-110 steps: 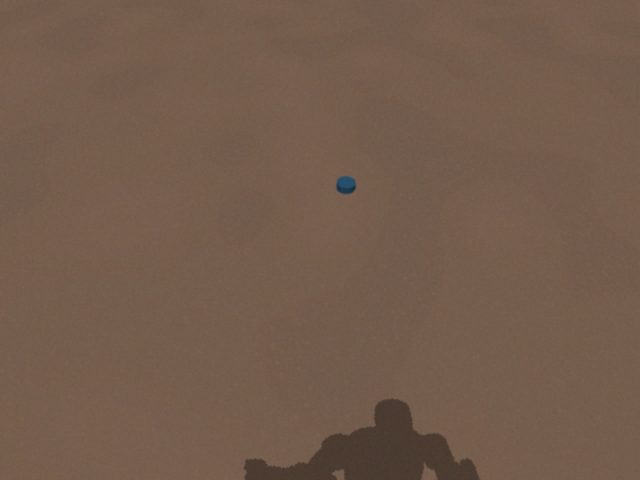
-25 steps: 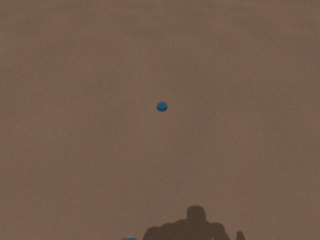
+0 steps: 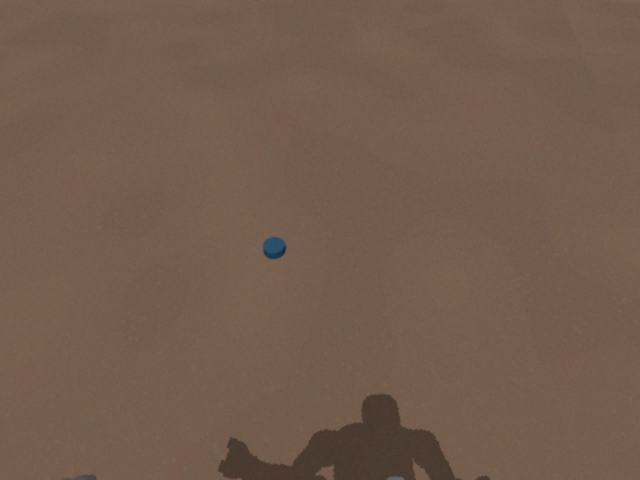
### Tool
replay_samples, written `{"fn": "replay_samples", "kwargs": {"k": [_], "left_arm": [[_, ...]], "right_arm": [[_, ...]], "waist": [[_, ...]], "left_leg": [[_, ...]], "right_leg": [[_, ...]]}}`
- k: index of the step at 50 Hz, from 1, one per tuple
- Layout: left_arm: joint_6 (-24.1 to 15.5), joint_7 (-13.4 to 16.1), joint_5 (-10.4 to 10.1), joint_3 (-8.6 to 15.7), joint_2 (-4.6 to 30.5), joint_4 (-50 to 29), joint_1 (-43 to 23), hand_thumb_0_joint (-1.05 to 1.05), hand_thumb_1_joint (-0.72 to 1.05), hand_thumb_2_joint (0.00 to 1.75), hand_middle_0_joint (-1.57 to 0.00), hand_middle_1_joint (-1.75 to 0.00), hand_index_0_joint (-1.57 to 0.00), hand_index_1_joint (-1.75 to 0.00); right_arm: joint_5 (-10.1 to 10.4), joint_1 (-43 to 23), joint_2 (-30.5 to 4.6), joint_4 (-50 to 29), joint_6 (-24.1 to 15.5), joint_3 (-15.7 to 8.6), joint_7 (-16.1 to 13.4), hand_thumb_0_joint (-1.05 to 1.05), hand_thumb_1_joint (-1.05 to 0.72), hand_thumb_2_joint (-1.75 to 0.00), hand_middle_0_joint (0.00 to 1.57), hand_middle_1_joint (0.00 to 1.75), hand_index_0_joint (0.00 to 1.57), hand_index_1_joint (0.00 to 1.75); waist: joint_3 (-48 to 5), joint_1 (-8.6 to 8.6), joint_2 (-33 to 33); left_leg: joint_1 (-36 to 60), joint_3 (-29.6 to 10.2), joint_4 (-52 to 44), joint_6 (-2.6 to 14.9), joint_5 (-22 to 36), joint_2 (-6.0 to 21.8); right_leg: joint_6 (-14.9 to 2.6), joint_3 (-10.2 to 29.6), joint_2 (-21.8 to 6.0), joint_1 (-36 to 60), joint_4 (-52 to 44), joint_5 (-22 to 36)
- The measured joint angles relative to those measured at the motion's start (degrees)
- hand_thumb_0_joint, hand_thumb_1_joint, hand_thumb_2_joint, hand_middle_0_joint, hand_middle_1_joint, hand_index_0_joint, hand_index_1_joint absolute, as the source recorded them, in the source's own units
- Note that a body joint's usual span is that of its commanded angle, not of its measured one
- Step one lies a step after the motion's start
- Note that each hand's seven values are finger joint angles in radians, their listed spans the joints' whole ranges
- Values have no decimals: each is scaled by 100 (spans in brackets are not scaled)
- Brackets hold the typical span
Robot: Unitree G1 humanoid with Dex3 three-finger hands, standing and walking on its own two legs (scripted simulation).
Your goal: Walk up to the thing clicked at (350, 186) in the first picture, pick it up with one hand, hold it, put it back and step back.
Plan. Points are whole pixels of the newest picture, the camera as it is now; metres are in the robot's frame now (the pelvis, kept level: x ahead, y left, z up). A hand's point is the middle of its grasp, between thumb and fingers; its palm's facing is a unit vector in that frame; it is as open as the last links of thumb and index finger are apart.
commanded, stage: walk up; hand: left
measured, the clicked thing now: (274, 247) +1.14 +0.16 -0.74
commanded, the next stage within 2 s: none
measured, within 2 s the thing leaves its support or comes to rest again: neither
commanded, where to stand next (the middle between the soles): +0.77 -0.11 m, yaw +4 degrees
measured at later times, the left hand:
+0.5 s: hand (158, 441) +0.24 +0.25 -0.16, palm faces -0.03 -0.95 -0.32, open 7.4 cm
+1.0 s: hand (228, 271) +0.52 +0.16 -0.11, palm faces -0.01 -0.92 -0.39, open 7.4 cm
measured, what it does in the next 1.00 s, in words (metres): walks ahead: right foot, then left foot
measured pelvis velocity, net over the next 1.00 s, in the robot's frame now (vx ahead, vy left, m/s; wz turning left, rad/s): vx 0.42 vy -0.11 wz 0.01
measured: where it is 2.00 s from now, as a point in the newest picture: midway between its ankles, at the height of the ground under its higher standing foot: (362, 339)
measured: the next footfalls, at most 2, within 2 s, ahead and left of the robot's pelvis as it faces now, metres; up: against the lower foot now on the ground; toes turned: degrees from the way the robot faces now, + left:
right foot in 0.02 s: +0.16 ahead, -0.15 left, +0.00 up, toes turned -4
left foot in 0.42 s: +0.35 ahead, +0.08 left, +0.00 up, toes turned +6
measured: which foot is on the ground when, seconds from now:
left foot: down 0.00-0.04, up 0.06-0.40, down 0.42-0.88, up 0.90-1.00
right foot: up 0.00-0.00, down 0.02-0.44, up 0.46-0.82, down 0.84-1.00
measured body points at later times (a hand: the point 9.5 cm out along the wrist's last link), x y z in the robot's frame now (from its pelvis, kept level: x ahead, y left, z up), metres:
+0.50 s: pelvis +0.22 -0.02 -0.01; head +0.24 +0.00 +0.44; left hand +0.25 +0.30 -0.14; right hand +0.33 -0.35 -0.09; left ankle +0.31 +0.08 -0.72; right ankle +0.14 -0.14 -0.68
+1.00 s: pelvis +0.42 -0.11 +0.00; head +0.43 -0.14 +0.45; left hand +0.52 +0.21 -0.08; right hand +0.46 -0.44 -0.12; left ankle +0.39 +0.04 -0.66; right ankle +0.47 -0.22 -0.72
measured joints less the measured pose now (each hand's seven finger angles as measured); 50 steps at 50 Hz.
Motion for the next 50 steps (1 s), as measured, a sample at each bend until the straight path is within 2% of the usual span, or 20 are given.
{"fn": "replay_samples", "kwargs": {"k": [1, 2, 5, 7, 13, 16, 19, 21, 22, 24, 26, 28, 33, 37, 40, 42, 43, 44, 47, 50], "left_arm": [[-47, 17, 9, 29, 29, -41, -20, 1, 91, 89, -20, -30, -20, -30], [-98, 70, 23, 71, 5, -82, -71, 1, 91, 89, -20, -30, -20, -30], [-181, 193, -78, 23, -137, -212, -71, 1, 91, 89, -20, -30, -20, -30], [-168, 237, -124, -61, -277, -221, 27, 1, 91, 89, -20, -30, -20, -30], [-160, 251, -83, -169, -400, -198, 489, 1, 91, 89, -20, -30, -21, -30], [-152, 243, -45, -154, -340, -218, 672, 1, 90, 89, -20, -30, -21, -30], [-117, 241, -44, -149, -245, -217, 834, 1, 90, 89, -20, -30, -21, -30], [-71, 252, -34, -161, -175, -199, 955, 1, 90, 89, -20, -30, -21, -30], [-47, 276, -34, -159, -143, -164, 981, 1, 90, 89, -20, -30, -21, -30], [47, 336, -52, -163, -168, -28, 932, 1, 91, 89, -20, -30, -21, -30], [99, 365, -60, -209, -149, 63, 875, 1, 91, 89, -20, -30, -21, -30], [87, 363, -71, -210, -120, 96, 808, 1, 91, 89, -20, -30, -21, -30], [79, 237, -47, -139, -96, 18, 608, 1, 91, 89, -20, -30, -20, -30], [112, 120, -25, -91, -101, 11, 422, 1, 91, 89, -20, -30, -20, -30], [96, 83, -12, -53, -89, 35, 303, 1, 91, 89, -20, -30, -20, -30], [38, 90, -2, -31, -57, 22, 254, 1, 91, 89, -20, -30, -20, -30], [-18, 117, 3, -5, -70, 14, 209, 1, 91, 89, -20, -30, -20, -30], [-76, 158, 15, 16, -113, -13, 149, 1, 91, 89, -20, -30, -20, -30], [-178, 250, -70, -44, -240, -154, 82, 1, 91, 89, -20, -30, -20, -30], [-183, 306, -119, -140, -386, -229, 162, 1, 91, 89, -20, -30, -21, -30]], "right_arm": [[1, 51, -13, 25, 25, 2, -15, 1, -90, -90, 21, 30, 21, 30], [11, 27, -22, 80, 69, 3, -40, 1, -90, -90, 21, 30, 21, 30], [46, -220, 17, 217, 204, 58, -97, 1, -90, -90, 21, 30, 20, 30], [82, -373, 4, 210, 195, 76, -80, 1, -90, -90, 21, 30, 20, 30], [17, -619, 73, 25, 117, 78, 72, 1, -91, -90, 21, 30, 20, 29], [-19, -664, 140, 15, 125, 73, 118, 1, -91, -90, 21, 30, 20, 30], [-32, -693, 191, 15, 98, 54, 133, 1, -90, -90, 21, 30, 20, 30], [-33, -690, 188, -27, 26, 34, 126, 1, -90, -90, 21, 30, 20, 30], [-50, -731, 204, -53, -25, 14, 98, 1, -90, -90, 21, 30, 20, 30], [-35, -785, 229, -180, -100, 3, 37, 1, -90, -90, 21, 30, 21, 30], [36, -784, 285, -272, -120, 34, 0, 1, -90, -90, 21, 30, 21, 30], [69, -715, 330, -329, -128, 82, -38, 1, -90, -90, 21, 30, 21, 30], [38, -469, 282, -307, -118, 141, -37, 1, -90, -90, 21, 30, 21, 30], [26, -280, 159, -240, -90, 120, -9, 1, -90, -90, 21, 30, 21, 30], [27, -168, 70, -178, -37, 94, -3, 1, -90, -90, 21, 30, 21, 30], [29, -81, 25, -148, 17, 83, -17, 1, -90, -90, 21, 30, 21, 30], [28, -57, -9, -125, 44, 79, -37, 1, -90, -90, 21, 30, 21, 30], [34, -77, -26, -85, 89, 73, -71, 1, -90, -90, 21, 30, 21, 30], [57, -219, 22, 75, 220, 124, -133, 1, -90, -90, 21, 30, 20, 30], [82, -348, 41, 112, 206, 154, -89, 1, -91, -90, 21, 30, 20, 29]], "waist": [[-23, 14, 48], [19, 47, 152], [139, 174, 215], [157, 237, 308], [86, 369, 343], [88, 466, 238], [85, 545, 111], [52, 546, 3], [84, 531, -124], [150, 439, -237], [181, 353, -328], [185, 307, -418], [172, 242, -400], [136, 137, -248], [78, 58, -136], [17, 35, -59], [21, 46, 44], [68, 47, 174], [136, 151, 241], [146, 227, 344]], "left_leg": [[-69, -51, 376, 33, -219, 102], [-278, -190, 1015, 167, -292, 246], [-1197, -667, 3020, 360, -224, 28], [-1697, -693, 3411, 408, 97, -25], [-2519, -515, 2232, 260, 686, 62], [-2551, -420, 1369, 222, 980, 41], [-2328, -314, 657, 264, 1246, -57], [-2037, -238, 308, 355, 1386, -201], [-1997, -173, 409, 409, 1511, -289], [-1964, -108, 716, 441, 1206, -349], [-1736, -66, 637, 443, 1058, -364], [-1442, -21, 385, 419, 1035, -382], [-865, -1, -94, 368, 944, -348], [-548, -49, -226, 273, 733, -270], [-378, -83, -134, 115, 467, -185], [-338, -129, 143, 25, 163, -84], [-397, -186, 466, 75, -41, 33], [-572, -329, 1020, 197, -96, 143], [-1329, -701, 2771, 349, -165, -124], [-1899, -706, 3072, 383, 162, -189]], "right_leg": [[5, -41, 93, 151, -79, 29], [54, -115, 197, 157, 149, -83], [39, -163, 265, 342, 397, -453], [1, -193, 333, 640, 119, -467], [-93, -267, 556, 1347, -589, -555], [-80, -320, 621, 1619, -672, -764], [-15, -366, 643, 1843, -532, -1121], [31, -364, 589, 1880, -159, -1520], [-29, -305, 479, 1769, 291, -1717], [-107, 48, 548, 1278, 1575, -1813], [-124, 282, 631, 756, 2514, -1595], [-91, 344, 530, 314, 2791, -1329], [101, 264, 86, -333, 1961, -887], [109, 204, -106, -381, 922, -301], [58, 107, -86, -145, 258, -82], [-2, -28, 36, 181, -132, -65], [38, -85, 150, 283, -162, 67], [69, -180, 244, 307, 19, -53], [22, -256, 274, 487, 186, -385], [-44, -341, 349, 873, -204, -379]]}}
